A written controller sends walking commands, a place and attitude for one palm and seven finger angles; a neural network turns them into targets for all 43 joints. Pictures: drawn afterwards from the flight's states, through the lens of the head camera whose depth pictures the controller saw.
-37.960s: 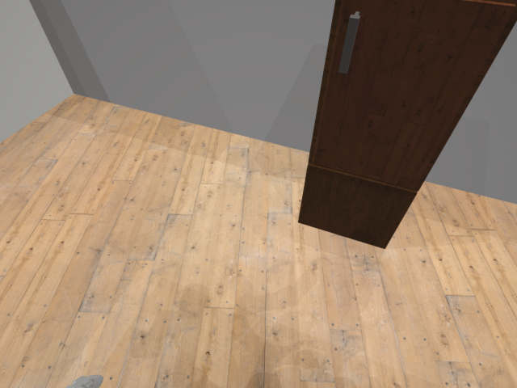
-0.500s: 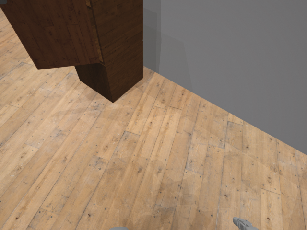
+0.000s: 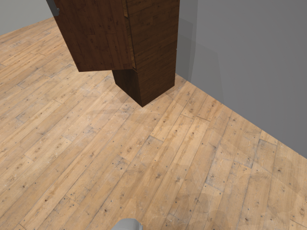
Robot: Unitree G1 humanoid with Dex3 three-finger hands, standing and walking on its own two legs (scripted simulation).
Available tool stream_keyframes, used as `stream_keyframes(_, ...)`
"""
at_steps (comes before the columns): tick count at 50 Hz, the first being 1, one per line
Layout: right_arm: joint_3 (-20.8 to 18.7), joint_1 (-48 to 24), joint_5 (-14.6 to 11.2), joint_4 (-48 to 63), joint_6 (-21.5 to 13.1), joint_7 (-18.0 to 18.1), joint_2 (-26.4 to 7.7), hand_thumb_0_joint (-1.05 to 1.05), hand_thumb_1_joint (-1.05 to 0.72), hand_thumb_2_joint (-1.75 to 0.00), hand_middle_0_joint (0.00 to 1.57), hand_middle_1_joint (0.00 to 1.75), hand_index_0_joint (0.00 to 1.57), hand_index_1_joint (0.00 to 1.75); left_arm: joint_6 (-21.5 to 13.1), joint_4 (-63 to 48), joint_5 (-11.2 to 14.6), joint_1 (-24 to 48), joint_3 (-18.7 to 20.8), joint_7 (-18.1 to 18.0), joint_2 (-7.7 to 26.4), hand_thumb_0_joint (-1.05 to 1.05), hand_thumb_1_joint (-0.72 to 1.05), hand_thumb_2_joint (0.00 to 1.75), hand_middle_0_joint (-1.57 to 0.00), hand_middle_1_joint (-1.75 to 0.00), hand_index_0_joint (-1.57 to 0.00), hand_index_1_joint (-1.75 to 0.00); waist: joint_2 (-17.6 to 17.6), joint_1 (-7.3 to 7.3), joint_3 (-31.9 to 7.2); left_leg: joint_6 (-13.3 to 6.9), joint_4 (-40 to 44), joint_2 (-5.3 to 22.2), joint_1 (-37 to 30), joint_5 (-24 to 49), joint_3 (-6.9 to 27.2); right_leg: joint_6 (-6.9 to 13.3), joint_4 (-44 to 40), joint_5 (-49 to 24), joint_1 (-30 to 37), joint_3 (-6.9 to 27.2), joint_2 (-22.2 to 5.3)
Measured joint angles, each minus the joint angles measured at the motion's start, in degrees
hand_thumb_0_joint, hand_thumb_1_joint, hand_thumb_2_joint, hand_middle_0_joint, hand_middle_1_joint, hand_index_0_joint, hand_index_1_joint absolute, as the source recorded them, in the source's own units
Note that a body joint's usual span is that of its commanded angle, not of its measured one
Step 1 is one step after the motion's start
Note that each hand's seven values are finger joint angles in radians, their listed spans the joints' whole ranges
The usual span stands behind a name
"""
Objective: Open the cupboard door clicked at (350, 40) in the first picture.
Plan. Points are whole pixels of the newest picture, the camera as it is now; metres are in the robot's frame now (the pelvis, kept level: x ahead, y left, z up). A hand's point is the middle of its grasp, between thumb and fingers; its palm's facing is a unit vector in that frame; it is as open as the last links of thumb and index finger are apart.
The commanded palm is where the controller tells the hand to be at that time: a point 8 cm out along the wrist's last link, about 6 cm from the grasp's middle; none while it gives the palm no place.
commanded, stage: take the last steps up to it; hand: left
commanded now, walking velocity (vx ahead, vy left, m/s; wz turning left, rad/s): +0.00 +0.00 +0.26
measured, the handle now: out of the picture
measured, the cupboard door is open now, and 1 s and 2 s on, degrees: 51 51 51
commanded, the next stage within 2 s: come to a stop and stand still in 1.60 s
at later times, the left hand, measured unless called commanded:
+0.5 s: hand out of the picture +0.10 +0.23 -0.16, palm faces +0.15 -0.97 -0.20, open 7.4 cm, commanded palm none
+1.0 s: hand out of the picture +0.10 +0.26 -0.18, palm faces +0.34 -0.92 -0.18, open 7.3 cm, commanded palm none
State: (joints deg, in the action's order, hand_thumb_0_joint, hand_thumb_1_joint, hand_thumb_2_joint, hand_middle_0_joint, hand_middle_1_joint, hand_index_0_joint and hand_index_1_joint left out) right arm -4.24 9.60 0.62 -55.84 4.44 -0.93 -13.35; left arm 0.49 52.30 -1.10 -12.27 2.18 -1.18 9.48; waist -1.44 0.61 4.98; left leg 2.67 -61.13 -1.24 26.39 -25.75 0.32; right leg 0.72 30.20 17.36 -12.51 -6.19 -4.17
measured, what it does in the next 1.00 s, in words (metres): walks ahead: left foot, then right foot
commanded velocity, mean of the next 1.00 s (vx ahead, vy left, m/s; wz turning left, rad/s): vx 0.28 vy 0.14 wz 0.14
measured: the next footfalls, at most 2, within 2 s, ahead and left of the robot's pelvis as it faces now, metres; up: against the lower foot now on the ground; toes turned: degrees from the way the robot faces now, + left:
left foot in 0.20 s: +0.04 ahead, +0.12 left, +0.00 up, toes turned +7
right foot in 0.58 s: +0.17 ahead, -0.08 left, +0.00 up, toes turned +1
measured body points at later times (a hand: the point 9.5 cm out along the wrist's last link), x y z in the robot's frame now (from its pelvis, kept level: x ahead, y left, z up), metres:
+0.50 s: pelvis +0.05 +0.03 +0.00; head +0.08 +0.03 +0.45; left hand +0.10 +0.28 -0.14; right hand +0.08 -0.20 -0.15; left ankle +0.00 +0.12 -0.74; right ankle +0.11 -0.10 -0.70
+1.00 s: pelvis +0.22 +0.11 -0.01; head +0.25 +0.13 +0.43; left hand +0.08 +0.31 -0.17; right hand +0.39 -0.10 -0.15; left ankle +0.27 +0.24 -0.74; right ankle +0.13 -0.08 -0.74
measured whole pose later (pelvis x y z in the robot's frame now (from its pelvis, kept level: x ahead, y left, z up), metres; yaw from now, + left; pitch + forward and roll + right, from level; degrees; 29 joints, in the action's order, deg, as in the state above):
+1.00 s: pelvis +0.22 +0.11 -0.01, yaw +13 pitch +1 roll +0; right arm -2.9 7.4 1.4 -55.1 -1.3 -3.0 -12.9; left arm -2.0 64.4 -1.4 -24.0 3.2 0.2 9.1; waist 0.7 -3.4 3.1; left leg -0.3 -31.0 3.3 23.3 -10.9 -6.2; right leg -5.2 28.9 24.4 -2.9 -10.8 -10.2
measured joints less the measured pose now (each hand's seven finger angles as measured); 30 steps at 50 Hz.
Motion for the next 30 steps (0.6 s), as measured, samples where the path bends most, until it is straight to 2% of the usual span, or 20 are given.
stream_keyframes(5,0.59,-0.78,-0.3,-0.91,-0.56,0.0,1.08,0.01,-0.91,-0.9,0.2,0.29,0.2,0.3,-0.45,1.64,-0.22,-1.26,0.18,-0.06,0.04,0.01,0.92,0.9,-0.21,-0.3,-0.2,-0.3,2.27,-0.95,0.16,0.35,13.0,0.93,-5.09,-0.7,-2.47,-0.4,-1.74,-0.37,1.54,-1.87,-1.33)
stream_keyframes(7,1.01,-1.37,-0.27,-1.1,-0.99,0.07,1.44,0.01,-0.91,-0.9,0.2,0.29,0.2,0.3,-0.56,2.47,-0.13,-1.8,0.31,0.09,0.5,0.01,0.92,0.9,-0.21,-0.3,-0.2,-0.3,2.77,-1.48,0.21,0.11,19.48,0.9,-7.75,1.15,-3.12,-0.8,-1.13,0.13,1.55,-2.61,-1.54)
stream_keyframes(9,1.42,-1.61,-0.11,-0.99,-1.68,0.01,1.72,0.0,-0.91,-0.9,0.2,0.29,0.2,0.3,-0.48,3.38,0.03,-2.58,0.61,0.36,1.03,0.01,0.91,0.9,-0.21,-0.3,-0.2,-0.3,3.11,-1.74,-0.06,-0.5,26.59,0.78,-10.92,4.14,-3.88,-1.44,0.51,1.24,1.19,-3.42,-1.74)
stream_keyframes(10,1.6,-1.39,0.03,-0.69,-2.18,-0.06,1.68,0.0,-0.91,-0.9,0.2,0.29,0.2,0.3,-0.25,3.67,0.19,-3.16,0.8,0.57,1.26,0.01,0.91,0.9,-0.21,-0.3,-0.2,-0.3,2.96,-1.73,-0.57,-1.43,30.24,0.89,-12.38,6.03,-3.79,-1.83,2.09,2.21,0.51,-3.93,-1.73)
stream_keyframes(11,1.62,-1.36,0.32,-0.51,-2.68,-0.01,2.0,0.0,-0.91,-0.9,0.2,0.29,0.2,0.3,0.17,4.03,0.35,-3.34,1.13,0.84,1.76,0.01,0.91,0.9,-0.21,-0.3,-0.2,-0.3,3.68,-1.75,-0.65,-3.05,30.2,0.32,-12.01,8.15,-3.75,-2.1,4.5,3.95,-0.51,-3.7,-2.27)
stream_keyframes(13,1.91,-0.87,0.79,0.11,-3.5,0.2,2.56,0.0,-0.91,-0.9,0.2,0.29,0.2,0.3,1.37,4.9,0.19,-3.4,1.53,1.1,2.51,0.01,0.91,0.9,-0.21,-0.3,-0.2,-0.3,4.5,-2.18,-0.75,-5.22,28.49,-0.21,-11.52,8.12,-4.15,-2.23,14.05,10.82,-4.4,-1.2,-1.92)
stream_keyframes(16,2.23,1.51,0.84,0.61,-4.89,1.05,3.03,0.0,-0.91,-0.9,0.2,0.29,0.2,0.3,2.08,6.04,-0.1,-2.49,1.77,1.72,2.84,0.01,0.91,0.9,-0.21,-0.3,-0.2,-0.3,3.93,-1.73,-1.36,-6.07,31.06,-0.54,-13.24,8.48,-3.66,-1.94,27.54,10.35,-10.91,1.55,-0.78)
stream_keyframes(18,2.51,3.44,0.76,0.02,-5.47,1.33,3.18,0.0,-0.91,-0.9,0.2,0.29,0.2,0.3,1.73,5.87,-0.15,-1.61,1.8,2.16,2.76,0.01,0.91,0.9,-0.2,-0.3,-0.2,-0.3,3.33,-1.54,-1.69,-6.0,34.23,-0.86,-15.19,9.79,-3.03,-1.93,29.76,7.57,-13.42,2.18,-0.84)
stream_keyframes(22,2.76,6.89,0.7,-2.11,-5.59,1.2,3.25,0.0,-0.91,-0.9,0.2,0.29,0.2,0.3,1.04,4.54,-0.07,0.46,1.53,2.59,2.08,0.01,0.91,0.9,-0.2,-0.3,-0.2,-0.3,1.89,-1.2,-2.24,-6.16,38.67,-1.3,-18.41,11.03,-1.86,-2.09,22.94,4.22,-14.41,2.2,-1.4)
stream_keyframes(26,2.65,9.29,0.81,-4.05,-5.2,0.84,3.21,0.0,-0.91,-0.9,0.2,0.3,0.2,0.3,0.5,3.35,-0.08,2.43,1.31,2.78,1.38,0.01,0.91,0.9,-0.2,-0.3,-0.2,-0.3,0.96,-0.46,-2.32,-5.78,39.28,-1.78,-20.35,9.66,-1.59,-2.2,13.38,2.79,-12.07,1.78,-1.07)
stream_keyframes(28,2.54,10.41,0.71,-4.81,-5.0,0.75,3.18,0.0,-0.91,-0.9,0.2,0.3,0.2,0.3,-0.13,2.77,-0.14,2.98,1.32,2.83,1.18,0.01,0.91,0.9,-0.2,-0.3,-0.2,-0.3,0.63,-0.13,-2.34,-5.28,37.05,-1.87,-20.44,7.49,-1.48,-2.14,7.26,0.97,-8.85,1.11,-0.32)
stream_keyframes(29,2.5,11.22,0.52,-5.02,-4.97,0.69,3.24,0.0,-0.91,-0.9,0.2,0.3,0.2,0.3,-0.79,2.27,-0.22,3.0,1.3,2.86,1.28,0.01,0.91,0.9,-0.2,-0.3,-0.2,-0.3,0.82,-0.06,-2.55,-4.99,34.23,-2.15,-19.59,5.56,-1.27,-1.65,3.33,0.43,-6.61,1.03,-0.22)
stream_keyframes(30,2.36,11.45,0.29,-5.44,-4.83,0.61,3.13,0.0,-0.91,-0.9,0.2,0.3,0.2,0.3,-1.64,2.11,-0.34,3.29,1.38,2.7,1.09,0.01,0.91,0.9,-0.2,-0.3,-0.2,-0.3,0.59,-0.17,-2.24,-4.82,28.71,-2.0,-17.77,2.81,-1.31,-0.88,3.06,-2.58,-6.2,0.73,-0.21)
